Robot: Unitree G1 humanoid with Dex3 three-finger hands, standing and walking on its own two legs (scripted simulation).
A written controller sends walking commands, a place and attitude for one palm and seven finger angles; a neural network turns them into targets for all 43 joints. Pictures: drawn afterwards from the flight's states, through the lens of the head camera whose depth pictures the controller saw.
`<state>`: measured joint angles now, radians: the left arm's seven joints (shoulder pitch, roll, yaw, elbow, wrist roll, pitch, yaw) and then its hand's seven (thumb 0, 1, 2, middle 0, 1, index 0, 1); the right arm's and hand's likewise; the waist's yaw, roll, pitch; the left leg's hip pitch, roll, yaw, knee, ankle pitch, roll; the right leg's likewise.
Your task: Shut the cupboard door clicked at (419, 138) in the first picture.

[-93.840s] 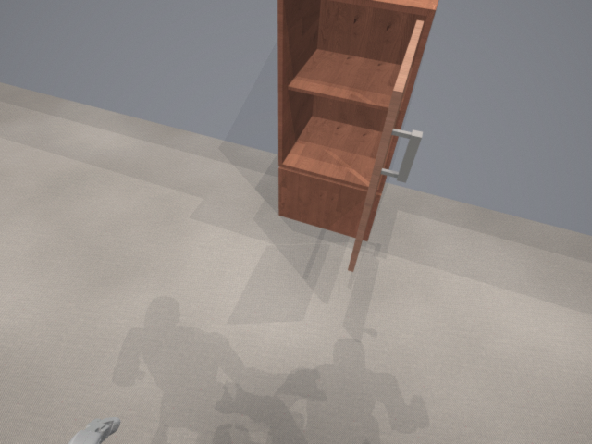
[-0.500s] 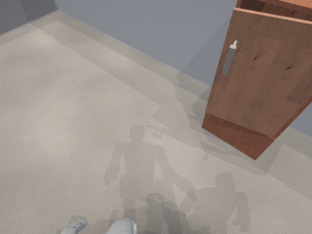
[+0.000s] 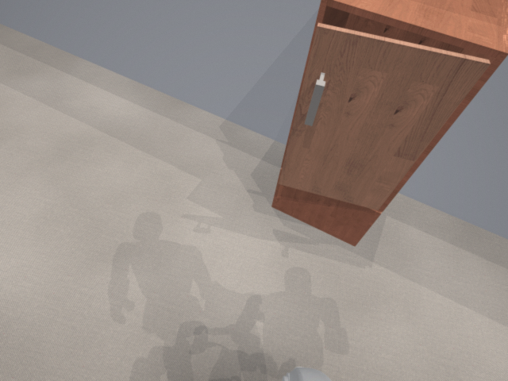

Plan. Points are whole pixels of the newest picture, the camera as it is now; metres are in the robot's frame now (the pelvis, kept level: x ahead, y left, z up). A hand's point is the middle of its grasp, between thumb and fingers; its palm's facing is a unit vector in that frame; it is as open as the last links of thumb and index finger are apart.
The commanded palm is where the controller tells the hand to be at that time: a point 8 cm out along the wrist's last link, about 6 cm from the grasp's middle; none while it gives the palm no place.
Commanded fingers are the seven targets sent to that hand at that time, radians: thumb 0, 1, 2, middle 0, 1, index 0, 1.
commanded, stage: turn to face it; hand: left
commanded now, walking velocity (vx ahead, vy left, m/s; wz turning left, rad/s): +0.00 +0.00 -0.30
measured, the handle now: (315, 99) +0.78 -0.10 -0.03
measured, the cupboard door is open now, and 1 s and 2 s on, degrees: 12 12 12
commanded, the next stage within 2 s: take the last steps up to it in 0.14 s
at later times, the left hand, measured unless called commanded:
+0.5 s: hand out of the picture +0.12 +0.13 -0.17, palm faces -0.12 -0.98 -0.17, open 7.3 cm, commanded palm none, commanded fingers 0.00 0.90 0.90 -0.20 -0.30 -0.20 -0.30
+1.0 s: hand (241, 292) +0.30 +0.04 -0.19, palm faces -0.29 -0.94 -0.20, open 7.4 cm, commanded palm none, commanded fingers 0.00 0.90 0.90 -0.20 -0.30 -0.20 -0.30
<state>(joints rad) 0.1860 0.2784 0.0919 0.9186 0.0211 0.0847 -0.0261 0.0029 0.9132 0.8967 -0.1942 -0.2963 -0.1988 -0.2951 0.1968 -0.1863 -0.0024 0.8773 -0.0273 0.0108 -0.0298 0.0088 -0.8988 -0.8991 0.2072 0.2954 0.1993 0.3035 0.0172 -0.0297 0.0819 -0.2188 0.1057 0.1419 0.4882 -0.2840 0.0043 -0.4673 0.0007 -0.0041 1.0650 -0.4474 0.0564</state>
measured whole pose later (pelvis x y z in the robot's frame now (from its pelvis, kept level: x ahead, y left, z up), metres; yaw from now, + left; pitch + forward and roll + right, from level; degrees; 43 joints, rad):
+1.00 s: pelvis +0.17 -0.13 -0.02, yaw -14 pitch +0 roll +1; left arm 0.15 0.21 0.06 1.01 0.03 -0.01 -0.04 0.00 0.91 0.90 -0.19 -0.30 -0.20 -0.30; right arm 0.48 -0.14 -0.03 1.10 -0.03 -0.02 -0.01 0.01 -0.90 -0.90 0.21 0.30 0.20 0.30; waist -0.06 -0.01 0.08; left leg -0.01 0.16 0.19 0.52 -0.45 -0.08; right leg -0.43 -0.04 -0.09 0.59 -0.16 -0.04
